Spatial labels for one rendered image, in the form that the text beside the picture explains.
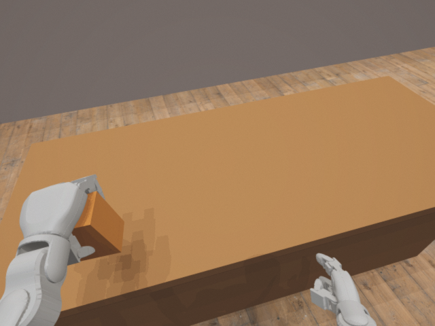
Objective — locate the left robot hand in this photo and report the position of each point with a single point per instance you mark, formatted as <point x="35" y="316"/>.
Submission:
<point x="56" y="210"/>

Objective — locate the left robot forearm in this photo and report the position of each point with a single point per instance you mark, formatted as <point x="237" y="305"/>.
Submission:
<point x="33" y="281"/>

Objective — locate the table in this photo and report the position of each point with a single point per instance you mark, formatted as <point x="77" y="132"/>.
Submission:
<point x="226" y="209"/>

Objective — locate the right robot forearm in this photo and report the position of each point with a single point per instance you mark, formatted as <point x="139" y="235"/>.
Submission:
<point x="352" y="313"/>

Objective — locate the sponge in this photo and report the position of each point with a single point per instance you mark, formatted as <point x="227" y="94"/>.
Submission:
<point x="99" y="227"/>

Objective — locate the right robot hand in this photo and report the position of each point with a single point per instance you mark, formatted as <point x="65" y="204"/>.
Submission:
<point x="328" y="293"/>

